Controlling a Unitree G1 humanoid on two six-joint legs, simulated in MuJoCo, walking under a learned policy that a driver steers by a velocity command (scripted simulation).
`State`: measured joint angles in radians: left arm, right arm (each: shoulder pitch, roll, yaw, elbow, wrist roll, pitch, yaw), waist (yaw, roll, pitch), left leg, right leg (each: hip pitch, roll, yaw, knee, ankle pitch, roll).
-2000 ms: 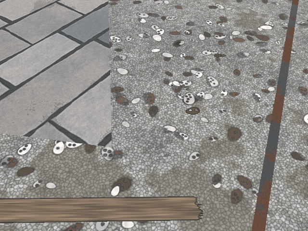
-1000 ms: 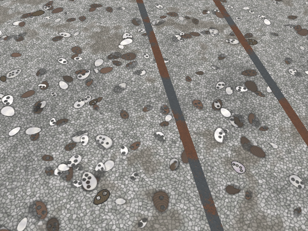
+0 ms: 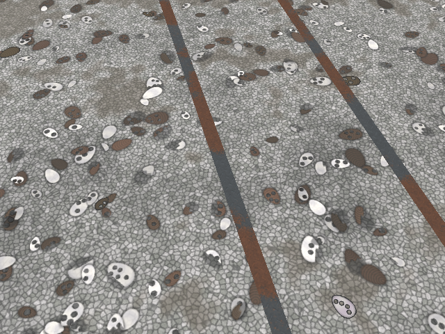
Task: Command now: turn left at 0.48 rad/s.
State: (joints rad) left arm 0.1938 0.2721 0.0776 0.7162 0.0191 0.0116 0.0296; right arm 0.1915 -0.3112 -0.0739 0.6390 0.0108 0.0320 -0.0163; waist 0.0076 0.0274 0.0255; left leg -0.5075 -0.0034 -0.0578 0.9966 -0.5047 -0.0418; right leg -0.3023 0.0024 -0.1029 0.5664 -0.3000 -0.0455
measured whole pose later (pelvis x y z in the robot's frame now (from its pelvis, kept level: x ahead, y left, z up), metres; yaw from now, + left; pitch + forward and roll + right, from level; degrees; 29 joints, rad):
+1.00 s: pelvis +0.06 +0.07 +0.01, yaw +32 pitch +2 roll +0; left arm 0.20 0.29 0.07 0.75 -0.01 0.01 0.03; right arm 0.16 -0.30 -0.08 0.55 0.02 0.06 0.02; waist 0.04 0.02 0.06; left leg -0.51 0.03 0.01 0.77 -0.30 -0.06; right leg -0.13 -0.07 -0.13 0.43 -0.33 0.02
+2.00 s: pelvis +0.08 +0.12 +0.00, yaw +67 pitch +2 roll -1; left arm 0.14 0.33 0.09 0.71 0.00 0.02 0.03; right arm 0.18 -0.30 -0.07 0.57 0.00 0.04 0.01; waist 0.01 -0.04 0.06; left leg -0.31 -0.02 -0.01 0.58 -0.29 0.04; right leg -0.43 -0.08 -0.03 0.98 -0.53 0.06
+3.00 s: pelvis +0.12 +0.13 +0.01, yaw +77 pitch -2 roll +0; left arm 0.20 0.24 0.01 0.73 0.01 -0.03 0.00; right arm 0.22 -0.23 -0.04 0.80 -0.01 0.03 -0.04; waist 0.00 0.00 0.04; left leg -0.21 -0.04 -0.15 0.51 -0.27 -0.02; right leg -0.19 0.03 0.00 0.51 -0.30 -0.03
